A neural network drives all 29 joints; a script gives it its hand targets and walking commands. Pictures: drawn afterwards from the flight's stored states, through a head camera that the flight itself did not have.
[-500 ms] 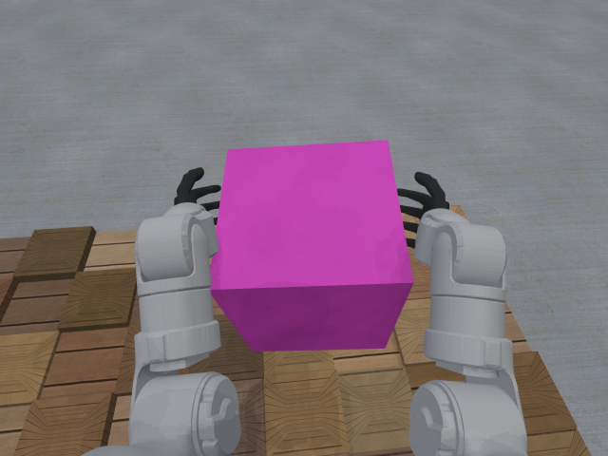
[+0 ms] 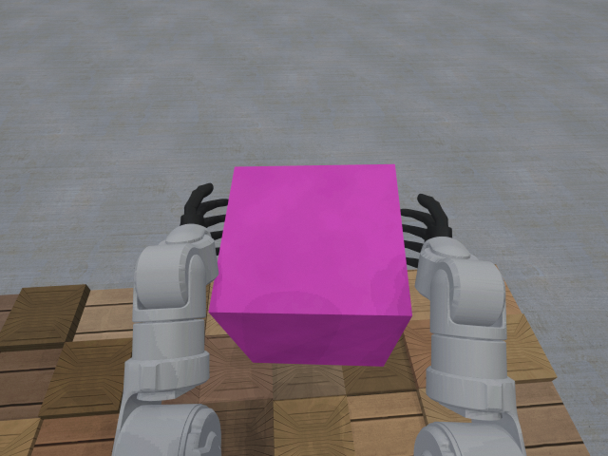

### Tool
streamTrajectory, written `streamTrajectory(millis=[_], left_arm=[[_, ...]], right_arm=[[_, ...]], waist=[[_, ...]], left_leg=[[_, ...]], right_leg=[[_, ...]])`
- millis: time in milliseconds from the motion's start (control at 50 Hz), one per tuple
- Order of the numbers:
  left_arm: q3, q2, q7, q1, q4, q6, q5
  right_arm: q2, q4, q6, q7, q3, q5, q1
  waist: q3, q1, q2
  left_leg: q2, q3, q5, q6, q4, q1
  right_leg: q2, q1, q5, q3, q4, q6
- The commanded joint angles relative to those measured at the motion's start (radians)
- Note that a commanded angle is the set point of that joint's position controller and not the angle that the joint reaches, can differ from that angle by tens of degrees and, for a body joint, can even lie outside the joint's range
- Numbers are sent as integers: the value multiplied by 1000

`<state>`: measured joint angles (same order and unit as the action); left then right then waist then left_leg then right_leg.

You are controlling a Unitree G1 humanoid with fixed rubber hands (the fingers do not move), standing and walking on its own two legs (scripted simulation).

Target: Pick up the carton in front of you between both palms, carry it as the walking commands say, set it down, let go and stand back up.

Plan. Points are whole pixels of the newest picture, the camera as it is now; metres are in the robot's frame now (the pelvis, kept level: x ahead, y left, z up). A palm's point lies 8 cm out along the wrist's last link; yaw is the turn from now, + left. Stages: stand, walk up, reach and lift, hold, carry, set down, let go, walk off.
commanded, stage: carry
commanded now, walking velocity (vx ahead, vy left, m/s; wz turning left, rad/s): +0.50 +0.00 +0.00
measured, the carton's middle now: (315, 275) +0.36 -0.01 +0.03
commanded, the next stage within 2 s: none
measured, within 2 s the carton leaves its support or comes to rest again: neither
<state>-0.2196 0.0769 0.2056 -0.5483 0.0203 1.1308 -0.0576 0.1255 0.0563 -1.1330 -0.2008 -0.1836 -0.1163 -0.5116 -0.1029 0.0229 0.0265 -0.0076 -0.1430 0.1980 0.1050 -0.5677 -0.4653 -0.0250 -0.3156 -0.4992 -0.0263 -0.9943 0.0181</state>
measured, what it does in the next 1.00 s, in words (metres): walks ahead: right foot, then left foot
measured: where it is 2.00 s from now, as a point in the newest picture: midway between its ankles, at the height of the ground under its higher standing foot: (284, 209)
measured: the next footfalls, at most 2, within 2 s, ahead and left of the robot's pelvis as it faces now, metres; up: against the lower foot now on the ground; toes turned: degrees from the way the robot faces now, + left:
right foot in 0.24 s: +0.28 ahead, -0.10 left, -0.01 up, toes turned -7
left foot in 0.44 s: +0.24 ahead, +0.11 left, +0.00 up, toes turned +5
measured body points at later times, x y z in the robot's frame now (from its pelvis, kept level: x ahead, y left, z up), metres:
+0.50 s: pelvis +0.28 +0.03 +0.00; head +0.29 +0.05 +0.45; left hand +0.62 +0.22 +0.09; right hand +0.64 -0.08 +0.10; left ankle +0.20 +0.10 -0.72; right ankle +0.25 -0.09 -0.72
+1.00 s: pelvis +0.66 +0.05 -0.02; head +0.68 +0.03 +0.43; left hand +0.98 +0.24 +0.08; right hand +1.01 -0.05 +0.07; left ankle +0.74 +0.20 -0.68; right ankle +0.54 +0.02 -0.75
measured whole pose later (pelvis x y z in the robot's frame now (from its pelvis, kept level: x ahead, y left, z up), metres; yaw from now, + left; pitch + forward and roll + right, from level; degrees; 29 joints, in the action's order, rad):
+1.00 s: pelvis +0.66 +0.05 -0.02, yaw +1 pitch +6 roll +3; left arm -0.25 0.14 0.22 -0.49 0.05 1.11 -0.09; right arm 0.15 0.08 -1.16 -0.18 -0.19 -0.15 -0.46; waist -0.06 -0.11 0.02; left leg 0.03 -0.06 0.25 -0.02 -0.99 -0.73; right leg 0.06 -0.10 -0.41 -0.10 -0.40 0.13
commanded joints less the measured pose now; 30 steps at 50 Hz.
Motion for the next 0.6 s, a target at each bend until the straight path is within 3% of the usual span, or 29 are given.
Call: streamTrajectory(millis=[0,60,100,120,160,180,200,220,240,280,300,320,340,360,380,400,420,440,460,480,540,580], left_arm=[[547,919,-159,-540,-42,20,243],[527,952,-158,-549,-50,3,210],[543,960,-162,-597,-16,-3,218],[548,955,-163,-610,-14,-3,221],[543,928,-164,-593,-48,3,215],[532,906,-165,-549,-87,10,200],[519,878,-165,-514,-115,14,188],[518,868,-168,-508,-132,19,189],[527,878,-173,-516,-131,18,201],[561,929,-185,-603,-92,7,240],[581,974,-193,-638,-77,5,260],[603,1027,-200,-682,-62,-3,287],[634,1067,-205,-730,-44,-12,322],[656,1091,-206,-753,-41,-22,353],[681,1124,-203,-795,-7,-32,380],[693,1135,-200,-812,9,-33,393],[699,1121,-194,-820,9,-35,395],[686,1095,-191,-780,-29,-25,392],[691,1101,-191,-776,-14,-25,405],[681,1095,-190,-757,-35,-22,402],[640,1055,-173,-646,-43,-19,363],[599,1005,-155,-534,-52,-10,300]], right_arm=[[892,66,-1,178,649,445,-755],[947,41,12,201,658,472,-813],[972,48,18,206,661,485,-848],[978,34,15,205,658,486,-850],[972,-44,3,200,635,458,-788],[949,-98,-6,196,602,431,-737],[936,-126,-13,192,581,409,-702],[926,-149,-19,188,553,382,-671],[917,-156,-20,187,539,373,-679],[964,-149,-11,193,546,389,-735],[976,-141,-4,198,534,385,-731],[994,-125,6,200,527,378,-750],[998,-98,20,198,523,373,-760],[990,-63,35,193,517,364,-784],[975,-34,51,185,512,354,-789],[935,-51,57,174,494,332,-740],[919,-32,56,167,497,327,-733],[894,-44,52,157,493,316,-700],[887,12,58,148,502,314,-715],[877,16,55,143,513,308,-707],[868,130,47,145,600,365,-760],[874,165,29,160,642,407,-751]], waist=[[-355,46,-88],[-319,45,-152],[-302,28,-149],[-304,12,-123],[-346,-30,-27],[-344,-51,-1],[-361,-64,101],[-372,-69,194],[-380,-73,207],[-350,-67,138],[-340,-49,115],[-325,-34,76],[-322,-5,59],[-327,8,22],[-322,22,-131],[-279,23,-366],[-266,33,-336],[-284,49,-263],[-272,73,-191],[-287,91,-161],[-369,111,-150],[-389,75,-146]], left_leg=[[304,381,-261,-277,194,558],[275,297,-215,-271,231,425],[256,238,-165,-239,222,350],[236,193,-119,-214,192,305],[152,76,-206,-152,-11,176],[133,61,-233,-137,-104,90],[80,31,-143,-112,-224,-16],[3,60,206,-96,-337,-157],[-4,110,411,-107,-409,-232],[34,144,430,-120,-348,-183],[39,154,413,-137,-219,-137],[38,132,342,-139,-62,-46],[18,88,213,-138,123,127],[25,71,48,-127,204,363],[131,227,-1,-155,227,564],[264,414,-272,-220,212,703],[293,423,-521,-275,175,788],[312,442,-653,-302,136,858],[287,408,-743,-290,88,894],[266,392,-870,-269,44,990],[212,341,-1110,-235,-6,1103],[124,226,-1190,-189,-29,986]], right_leg=[[-26,-376,-25,10,66,15],[11,-222,120,-48,267,15],[33,-94,258,-87,423,15],[36,1,352,-112,500,22],[16,257,407,-97,535,65],[-22,352,406,-48,546,98],[-136,444,474,110,568,148],[-256,547,534,304,609,201],[-318,574,496,385,620,230],[-326,451,465,372,646,214],[-326,383,375,361,676,206],[-295,320,406,295,653,192],[-252,202,452,184,620,152],[-204,21,415,82,564,102],[-128,-187,354,-34,387,40],[-16,-408,116,-142,231,-17],[-9,-501,-9,-102,119,-1],[0,-566,-37,-75,79,1],[7,-627,-35,-72,101,9],[23,-703,-5,-90,95,-1],[79,-720,78,-159,118,-7],[131,-504,204,-213,322,-7]])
